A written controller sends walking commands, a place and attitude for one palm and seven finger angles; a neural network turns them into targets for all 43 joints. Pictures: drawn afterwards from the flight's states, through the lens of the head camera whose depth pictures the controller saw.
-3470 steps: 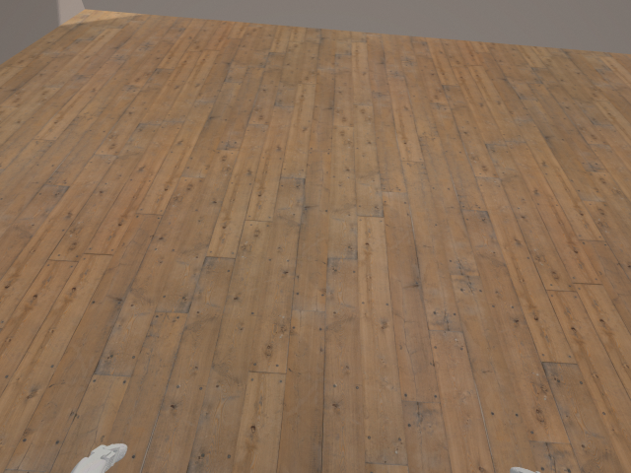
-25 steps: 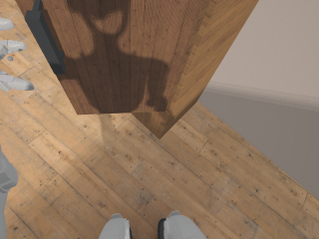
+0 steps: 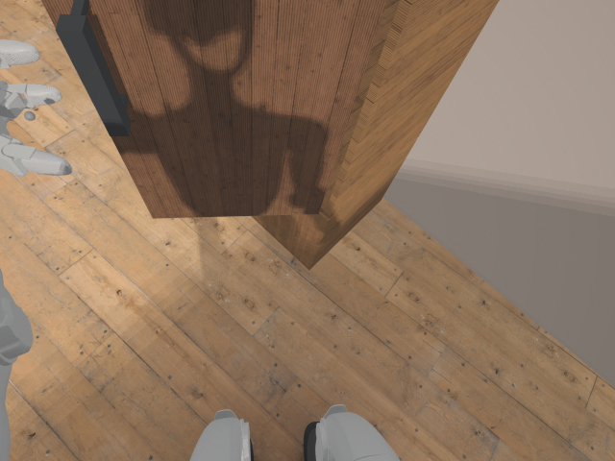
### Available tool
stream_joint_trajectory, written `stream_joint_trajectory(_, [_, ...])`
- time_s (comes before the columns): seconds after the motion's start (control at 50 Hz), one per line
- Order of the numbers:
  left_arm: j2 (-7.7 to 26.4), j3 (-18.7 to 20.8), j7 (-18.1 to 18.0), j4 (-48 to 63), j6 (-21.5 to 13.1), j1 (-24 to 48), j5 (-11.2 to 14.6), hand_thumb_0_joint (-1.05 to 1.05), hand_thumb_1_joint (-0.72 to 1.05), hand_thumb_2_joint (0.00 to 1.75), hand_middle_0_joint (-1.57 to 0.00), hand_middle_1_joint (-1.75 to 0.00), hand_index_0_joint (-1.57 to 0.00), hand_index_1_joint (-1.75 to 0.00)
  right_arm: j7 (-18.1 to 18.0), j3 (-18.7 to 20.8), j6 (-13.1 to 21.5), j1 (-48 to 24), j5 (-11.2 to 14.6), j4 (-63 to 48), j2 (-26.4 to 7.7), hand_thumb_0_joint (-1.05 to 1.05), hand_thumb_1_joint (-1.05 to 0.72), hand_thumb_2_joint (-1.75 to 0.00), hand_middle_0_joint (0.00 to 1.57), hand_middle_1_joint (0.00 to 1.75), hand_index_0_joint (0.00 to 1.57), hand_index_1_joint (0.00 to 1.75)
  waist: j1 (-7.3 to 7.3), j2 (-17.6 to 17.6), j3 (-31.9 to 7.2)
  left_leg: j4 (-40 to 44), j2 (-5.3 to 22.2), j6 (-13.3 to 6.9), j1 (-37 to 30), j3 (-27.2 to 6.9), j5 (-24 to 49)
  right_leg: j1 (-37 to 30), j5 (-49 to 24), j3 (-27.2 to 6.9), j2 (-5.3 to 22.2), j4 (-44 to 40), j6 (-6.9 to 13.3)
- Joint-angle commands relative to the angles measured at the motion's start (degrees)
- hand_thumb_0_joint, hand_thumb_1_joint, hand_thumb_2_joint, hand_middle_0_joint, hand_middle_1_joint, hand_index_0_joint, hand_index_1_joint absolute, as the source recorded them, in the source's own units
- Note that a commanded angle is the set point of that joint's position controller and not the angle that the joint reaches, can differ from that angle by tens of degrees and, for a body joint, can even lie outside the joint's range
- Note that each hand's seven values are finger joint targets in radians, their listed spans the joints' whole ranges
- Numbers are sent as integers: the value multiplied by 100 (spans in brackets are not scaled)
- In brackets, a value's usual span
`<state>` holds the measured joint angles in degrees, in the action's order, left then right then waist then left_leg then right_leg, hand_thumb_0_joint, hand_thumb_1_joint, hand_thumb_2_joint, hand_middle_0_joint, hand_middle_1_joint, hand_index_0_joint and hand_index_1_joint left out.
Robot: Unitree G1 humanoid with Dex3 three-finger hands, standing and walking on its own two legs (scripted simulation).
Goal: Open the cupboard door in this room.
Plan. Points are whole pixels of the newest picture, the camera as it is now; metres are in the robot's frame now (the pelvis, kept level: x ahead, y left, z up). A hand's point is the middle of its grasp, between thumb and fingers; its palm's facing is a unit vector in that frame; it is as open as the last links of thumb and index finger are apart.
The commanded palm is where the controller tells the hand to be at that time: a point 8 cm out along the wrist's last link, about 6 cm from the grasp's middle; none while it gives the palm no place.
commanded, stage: move the hooked fingers beside the handle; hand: left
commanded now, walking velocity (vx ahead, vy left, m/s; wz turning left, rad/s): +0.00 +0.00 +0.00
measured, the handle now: (102, 71) +0.57 +0.22 +0.10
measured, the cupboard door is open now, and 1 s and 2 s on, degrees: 49 49 49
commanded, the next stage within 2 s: slide the fingers in behind the handle in 0.22 s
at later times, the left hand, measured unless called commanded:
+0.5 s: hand (43, 104) +0.52 +0.27 +0.10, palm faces -0.01 -1.00 +0.00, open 14.0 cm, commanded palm +0.50 +0.30 +0.09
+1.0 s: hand (80, 112) +0.51 +0.23 +0.10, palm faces +0.01 -1.00 -0.02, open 14.0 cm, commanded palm +0.49 +0.27 +0.09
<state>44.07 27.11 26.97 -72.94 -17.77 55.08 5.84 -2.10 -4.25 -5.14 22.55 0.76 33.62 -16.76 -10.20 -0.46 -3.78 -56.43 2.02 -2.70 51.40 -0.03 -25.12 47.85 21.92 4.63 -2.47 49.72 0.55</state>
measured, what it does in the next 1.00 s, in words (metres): stands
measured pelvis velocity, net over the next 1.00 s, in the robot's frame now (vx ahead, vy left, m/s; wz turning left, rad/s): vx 0.01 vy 0.00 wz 0.00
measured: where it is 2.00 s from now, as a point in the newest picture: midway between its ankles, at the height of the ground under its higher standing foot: outside the picture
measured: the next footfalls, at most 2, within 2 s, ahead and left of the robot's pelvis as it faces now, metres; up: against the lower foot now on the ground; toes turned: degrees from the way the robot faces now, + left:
none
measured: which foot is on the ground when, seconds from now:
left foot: down 0.00-1.00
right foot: down 0.00-1.00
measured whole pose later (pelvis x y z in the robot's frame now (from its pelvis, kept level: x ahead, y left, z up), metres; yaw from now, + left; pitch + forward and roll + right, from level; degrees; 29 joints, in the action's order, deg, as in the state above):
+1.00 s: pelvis +0.01 +0.00 +0.00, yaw +0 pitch +20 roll -4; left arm 34.2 24.0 20.0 -66.5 -20.2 52.0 6.4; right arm -0.4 -3.0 -4.8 22.5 0.1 34.5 -15.5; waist -9.2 -1.1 -4.9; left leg -56.0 1.7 -2.5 50.1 0.3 -25.6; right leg 47.0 22.8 4.2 -2.2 50.1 0.6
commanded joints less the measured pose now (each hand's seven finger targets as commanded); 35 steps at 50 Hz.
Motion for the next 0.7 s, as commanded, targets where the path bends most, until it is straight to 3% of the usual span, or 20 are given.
stream_joint_trajectory(0.0, [1815,305,22,1442,-488,2715,171,0,-50,30,-30,-120,-30,-120,-153,446,137,1091,-68,-140,-1208,0,-90,-90,20,30,20,30,-96,-1202,-2745,622,35,120,-2361,-484,2076,-497,-1194,-265,-122,-428,81])
stream_joint_trajectory(0.04, [1760,332,32,1416,-542,2608,222,0,-50,30,-30,-120,-30,-120,-142,450,158,1117,-75,-142,-1200,0,-90,-90,20,30,20,30,-88,-1132,-2925,575,34,118,-2405,-482,2194,-565,-1269,-272,-134,-409,80])
stream_joint_trajectory(0.08, [1920,486,52,1199,-508,2487,246,0,-50,30,-30,-120,-30,-120,-146,440,176,1153,-78,-137,-1218,0,-90,-90,20,30,20,30,-69,-942,-2873,531,7,71,-2094,-432,2178,-779,-1408,-304,-145,-374,81])
stream_joint_trajectory(0.16, [1852,246,46,943,-258,2463,48,0,-50,30,-30,-120,-30,-120,-136,406,130,1173,-46,-124,-1197,0,-90,-90,20,30,20,30,-116,-1142,-2496,570,15,60,-1900,-402,1916,-522,-1192,-283,-116,-421,48])
stream_joint_trajectory(0.18, [2063,417,34,905,-255,2341,38,0,-50,30,-30,-120,-30,-120,-146,395,131,1189,-51,-171,-1204,0,-90,-90,20,30,20,30,-21,-1109,-2547,558,-6,52,-1838,-385,1984,-642,-1255,-290,-131,-393,68])
stream_joint_trajectory(0.24, [2200,440,-5,1162,-282,2556,-1,0,-50,30,-30,-120,-30,-120,-153,399,107,1229,-63,-178,-1208,0,-90,-90,20,30,20,30,-96,-1125,-2728,512,30,47,-1881,-388,2106,-647,-1366,-309,-127,-372,35])
stream_joint_trajectory(0.26, [2223,474,-2,1280,-329,2555,-2,0,-50,30,-30,-120,-30,-120,-137,412,108,1257,-70,-174,-1203,0,-90,-90,20,30,20,30,-37,-1332,-2893,511,28,78,-2057,-408,2258,-655,-1424,-298,-133,-349,52])
stream_joint_trajectory(0.3, [2136,510,5,1707,-487,2618,96,0,-50,30,-30,-120,-30,-120,-112,459,104,1286,-99,-169,-1205,0,-90,-90,20,30,20,30,-22,-1573,-3343,469,70,153,-2650,-471,2782,-536,-1621,-249,-161,-294,69])
stream_joint_trajectory(0.32, [1970,456,27,1623,-493,2393,113,0,-50,30,-30,-120,-30,-120,-89,468,95,1307,-105,-160,-1186,0,-90,-90,20,30,20,30,20,-1594,-3342,456,70,181,-2746,-479,2960,-498,-1671,-220,-177,-293,82])
stream_joint_trajectory(0.36, [1845,466,61,1652,-470,2249,212,0,-50,30,-30,-120,-30,-120,-59,491,76,1300,-108,-122,-1198,0,-90,-90,20,30,20,30,0,-1400,-3245,466,93,173,-2754,-484,2950,-512,-1674,-198,-194,-334,69])
stream_joint_trajectory(0.38, [1603,336,88,1612,-447,2207,281,0,-50,30,-30,-120,-30,-120,-56,494,66,1321,-103,-127,-1184,0,-90,-90,20,30,20,30,-45,-1343,-3173,478,90,166,-2816,-498,3116,-470,-1744,-178,-210,-345,78])
stream_joint_trajectory(0.44, [1337,178,68,1435,-235,2017,281,0,-50,30,-30,-120,-30,-120,-22,496,27,1290,-89,-114,-1175,0,-90,-90,20,30,20,30,-28,-1289,-2784,568,86,157,-2672,-489,2865,-338,-1555,-135,-192,-426,61])
stream_joint_trajectory(0.48, [1447,286,-26,1429,-180,1919,245,0,-50,30,-30,-120,-30,-120,-36,503,12,1308,-87,-147,-1175,0,-90,-90,20,30,20,30,25,-1131,-2709,599,66,134,-2562,-483,2871,-440,-1587,-130,-189,-412,80])
stream_joint_trajectory(0.5, [1327,144,-83,1557,-186,2086,206,0,-50,30,-30,-120,-30,-120,-29,502,8,1258,-84,-152,-1146,0,-90,-90,20,30,20,30,-11,-1305,-2659,624,72,160,-2606,-481,2842,-361,-1554,-138,-171,-425,64])
stream_joint_trajectory(0.52, [1200,87,-160,1591,-208,2101,192,0,-50,30,-30,-120,-30,-120,-15,509,15,1267,-99,-143,-1123,0,-90,-90,20,30,20,30,-29,-1232,-2602,635,81,169,-2653,-507,2828,-320,-1513,-113,-177,-429,66])
stream_joint_trajectory(0.56, [1202,167,-298,1930,-346,2149,206,0,-50,30,-30,-120,-30,-120,19,537,41,1281,-129,-154,-1117,0,-90,-90,20,30,20,30,6,-1248,-2828,620,93,190,-2850,-519,3012,-396,-1605,-124,-184,-417,74])
stream_joint_trajectory(0.58, [1304,307,-354,2085,-448,2053,239,0,-50,30,-30,-120,-30,-120,24,548,45,1280,-130,-193,-1119,0,-90,-90,20,30,20,30,94,-1316,-3003,578,101,229,-2994,-545,3354,-446,-1721,-127,-199,-358,103])
stream_joint_trajectory(0.62, [1036,204,-418,2218,-555,2002,265,0,-50,30,-30,-120,-30,-120,66,564,42,1229,-133,-180,-1057,0,-90,-90,20,30,20,30,88,-1364,-3182,539,108,274,-3161,-531,3643,-513,-1888,-132,-198,-342,80])
stream_joint_trajectory(0.66, [859,129,-447,1788,-502,1807,273,0,-50,30,-30,-120,-30,-120,90,554,29,1171,-111,-153,-1059,0,-90,-90,20,30,20,30,39,-974,-2698,576,92,213,-2783,-487,3185,-514,-1759,-122,-197,-383,67])
stream_joint_trajectory(0.68, [848,115,-461,1802,-511,1920,284,0,-50,30,-30,-120,-30,-120,73,548,25,1178,-110,-143,-1068,0,-90,-90,20,30,20,30,10,-993,-2635,594,89,194,-2769,-498,3190,-525,-1766,-127,-194,-380,78])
